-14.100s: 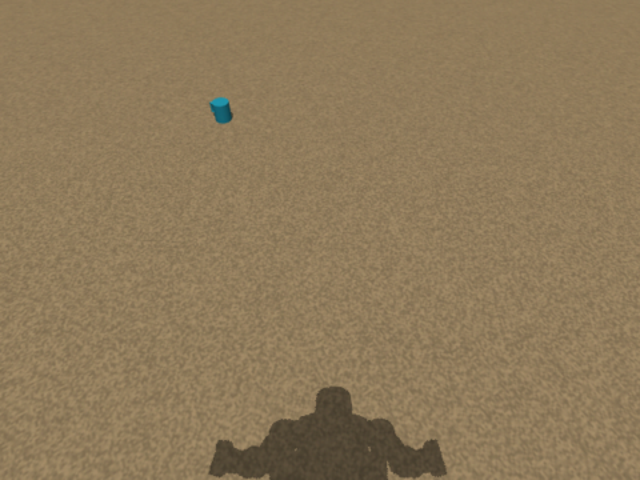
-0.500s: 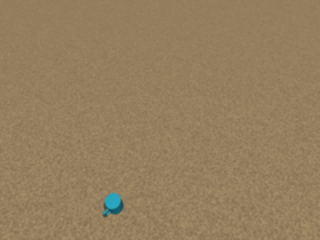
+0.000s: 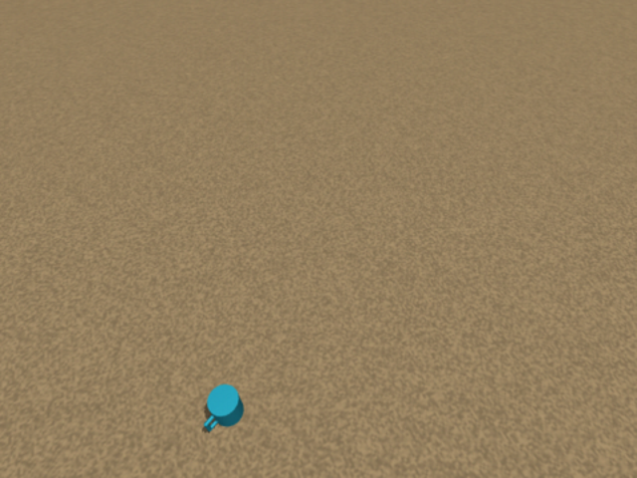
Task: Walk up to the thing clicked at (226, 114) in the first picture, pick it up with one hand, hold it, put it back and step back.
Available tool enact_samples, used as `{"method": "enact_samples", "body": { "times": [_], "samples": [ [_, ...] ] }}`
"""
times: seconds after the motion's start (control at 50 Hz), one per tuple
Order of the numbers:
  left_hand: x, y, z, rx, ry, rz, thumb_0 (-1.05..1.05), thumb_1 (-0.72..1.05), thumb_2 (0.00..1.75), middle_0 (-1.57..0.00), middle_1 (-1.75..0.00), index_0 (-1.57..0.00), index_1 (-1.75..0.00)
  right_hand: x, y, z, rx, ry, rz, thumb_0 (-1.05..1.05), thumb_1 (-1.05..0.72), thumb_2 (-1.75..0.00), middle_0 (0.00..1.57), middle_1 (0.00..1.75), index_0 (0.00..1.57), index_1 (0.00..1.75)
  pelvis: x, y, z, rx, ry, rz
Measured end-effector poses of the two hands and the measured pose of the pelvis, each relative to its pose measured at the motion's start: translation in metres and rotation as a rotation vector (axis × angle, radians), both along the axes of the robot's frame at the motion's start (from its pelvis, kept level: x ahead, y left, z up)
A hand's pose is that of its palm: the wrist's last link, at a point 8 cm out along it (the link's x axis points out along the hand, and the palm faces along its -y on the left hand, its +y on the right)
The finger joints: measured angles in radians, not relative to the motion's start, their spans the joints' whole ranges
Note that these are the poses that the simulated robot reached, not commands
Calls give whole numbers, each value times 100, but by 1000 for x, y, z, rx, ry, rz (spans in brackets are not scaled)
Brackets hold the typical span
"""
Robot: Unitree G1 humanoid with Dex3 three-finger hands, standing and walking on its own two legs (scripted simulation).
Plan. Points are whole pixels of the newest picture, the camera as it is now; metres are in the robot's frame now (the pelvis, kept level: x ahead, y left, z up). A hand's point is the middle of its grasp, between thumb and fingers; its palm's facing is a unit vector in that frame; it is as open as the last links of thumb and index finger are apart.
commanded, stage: rise first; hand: left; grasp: from above
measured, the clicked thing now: (221, 410) +0.40 +0.29 -0.73
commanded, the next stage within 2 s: none
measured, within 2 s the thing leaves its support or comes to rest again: neither
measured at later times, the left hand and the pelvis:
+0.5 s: hand out of the picture +0.14 +0.27 -0.21, palm faces -0.10 -0.90 -0.42, open 13.5 cm; pelvis -0.01 +0.02 -0.06, yaw -1 degrees
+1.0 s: hand out of the picture +0.12 +0.27 -0.25, palm faces -0.23 -0.83 -0.51, open 14.0 cm; pelvis -0.02 +0.02 -0.13, yaw +0 degrees
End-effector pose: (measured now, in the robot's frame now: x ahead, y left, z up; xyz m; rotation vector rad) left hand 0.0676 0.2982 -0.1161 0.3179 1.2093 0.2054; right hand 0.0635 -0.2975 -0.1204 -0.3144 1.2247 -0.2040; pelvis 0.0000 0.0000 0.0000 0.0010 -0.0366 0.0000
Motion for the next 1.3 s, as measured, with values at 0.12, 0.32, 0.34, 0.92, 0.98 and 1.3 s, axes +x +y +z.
{"method": "enact_samples", "body": {
  "times": [0.12, 0.32, 0.34, 0.92, 0.98, 1.3],
  "samples": [
    [45, -4, -7, -16, -102, -2, 1, 71, 91, -18, -49, -17, -49, 13, 21, -4, 26, -133, 12, 1, -93, -90, 20, 30, 20, 30, -13, 1, -11, -3, 76, 8],
    [73, 3, -21, 35, -88, -88, 0, 6, 95, -7, -95, -10, -92, 28, 53, -15, 87, -248, -2, 1, -93, -90, 20, 30, 20, 30, -11, 9, -31, -9, 170, -9],
    [71, 3, -24, 39, -74, -91, 0, -1, 95, -7, -97, -9, -95, 31, 55, -17, 88, -261, 2, 1, -93, -90, 20, 30, 20, 30, -10, 10, -34, -10, 180, -9],
    [57, 12, -82, 149, -80, -239, 0, -51, 93, -8, -109, -10, -107, 91, 75, -67, 62, -462, 110, 2, -94, -90, 20, 30, 20, 30, -12, 21, -114, -44, 374, -3],
    [56, 13, -89, 163, -77, -261, 0, -50, 92, -8, -110, -10, -107, 90, 75, -75, 64, -465, 119, 2, -93, -90, 20, 30, 20, 30, -15, 21, -122, -46, 388, -1],
    [135, 31, -207, 412, -188, -643, 0, -49, 92, -8, -112, -10, -109, 69, 45, -207, 36, -377, 179, 1, -91, -90, 20, 30, 20, 30, -52, 13, -237, -34, 567, -3]
  ]
}}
